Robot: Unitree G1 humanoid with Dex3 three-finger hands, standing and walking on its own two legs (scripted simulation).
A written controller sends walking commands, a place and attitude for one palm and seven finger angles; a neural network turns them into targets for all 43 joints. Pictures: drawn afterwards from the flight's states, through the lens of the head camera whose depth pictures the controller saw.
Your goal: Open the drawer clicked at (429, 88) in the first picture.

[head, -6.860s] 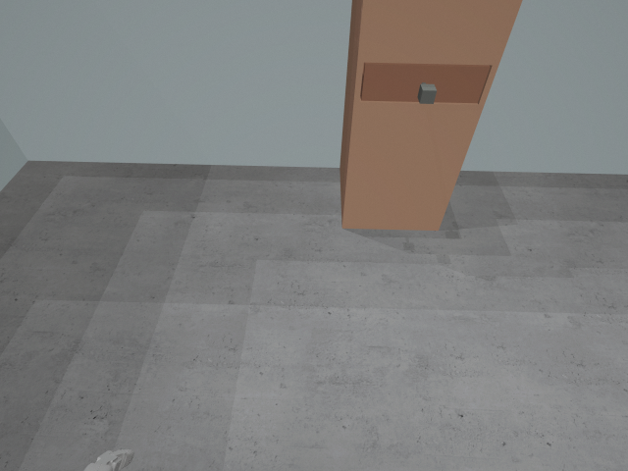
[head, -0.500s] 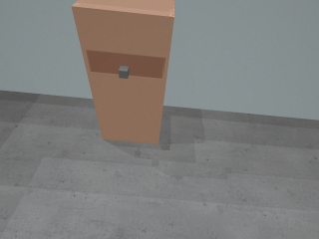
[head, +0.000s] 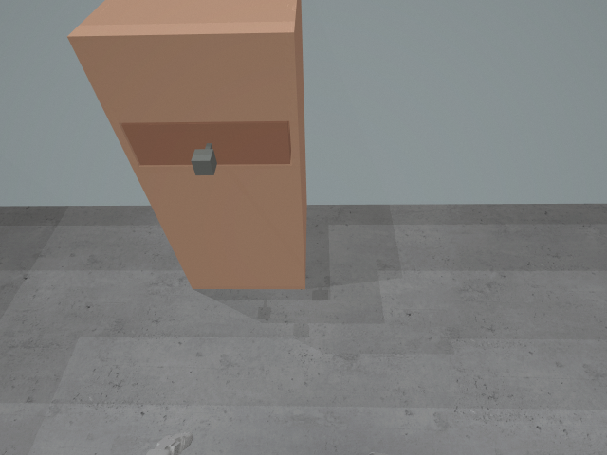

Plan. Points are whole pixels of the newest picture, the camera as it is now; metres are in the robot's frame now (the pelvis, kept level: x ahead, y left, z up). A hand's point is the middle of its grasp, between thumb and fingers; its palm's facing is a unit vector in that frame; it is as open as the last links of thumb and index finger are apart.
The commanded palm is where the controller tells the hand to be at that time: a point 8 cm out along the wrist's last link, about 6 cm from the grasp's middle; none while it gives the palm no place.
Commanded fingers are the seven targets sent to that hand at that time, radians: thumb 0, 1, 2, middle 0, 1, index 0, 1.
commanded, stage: take the last steps up to it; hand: left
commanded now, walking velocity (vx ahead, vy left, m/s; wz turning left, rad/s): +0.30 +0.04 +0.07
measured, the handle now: (206, 156) +0.75 +0.25 -0.07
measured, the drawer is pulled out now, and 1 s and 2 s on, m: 0.00 0.00 0.00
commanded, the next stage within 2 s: come to a stop and stand still in 0.48 s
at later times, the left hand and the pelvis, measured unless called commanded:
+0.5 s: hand out of the picture +0.09 +0.22 -0.17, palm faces +0.10 -0.99 -0.13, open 7.4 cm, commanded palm none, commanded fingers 0.00 0.90 0.90 -0.20 -0.30 -0.20 -0.30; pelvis +0.16 +0.06 +0.01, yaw +0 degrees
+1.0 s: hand (188, 348) +0.31 +0.22 -0.15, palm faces +0.02 -0.97 -0.26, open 7.3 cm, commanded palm none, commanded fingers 0.00 0.90 0.90 -0.20 -0.30 -0.20 -0.30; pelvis +0.22 +0.04 +0.01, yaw +1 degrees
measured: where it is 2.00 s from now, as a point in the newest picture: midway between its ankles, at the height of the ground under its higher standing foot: outside the picture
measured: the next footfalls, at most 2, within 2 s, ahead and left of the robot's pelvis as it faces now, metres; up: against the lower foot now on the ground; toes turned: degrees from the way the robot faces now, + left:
left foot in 0.42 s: +0.24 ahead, +0.16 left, +0.00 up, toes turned +10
right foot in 0.82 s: +0.32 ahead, -0.07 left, +0.00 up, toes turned -6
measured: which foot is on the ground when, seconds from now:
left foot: up 0.00-0.40, down 0.42-0.86, up 0.88-1.00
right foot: down 0.00-0.42, up 0.44-0.80, down 0.82-1.00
